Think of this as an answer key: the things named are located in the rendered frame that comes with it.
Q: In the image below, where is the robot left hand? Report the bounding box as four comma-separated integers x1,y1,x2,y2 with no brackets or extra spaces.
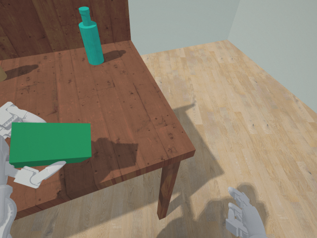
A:
0,102,66,188

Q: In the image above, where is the table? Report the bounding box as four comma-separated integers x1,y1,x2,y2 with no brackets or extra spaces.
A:
0,0,196,221

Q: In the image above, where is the robot right hand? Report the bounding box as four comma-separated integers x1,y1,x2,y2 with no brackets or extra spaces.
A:
226,187,266,238

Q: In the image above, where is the left robot forearm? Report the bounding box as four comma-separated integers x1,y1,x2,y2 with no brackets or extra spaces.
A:
0,184,17,238

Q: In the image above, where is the sponge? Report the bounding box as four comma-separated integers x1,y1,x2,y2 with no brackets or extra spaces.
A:
9,122,92,168

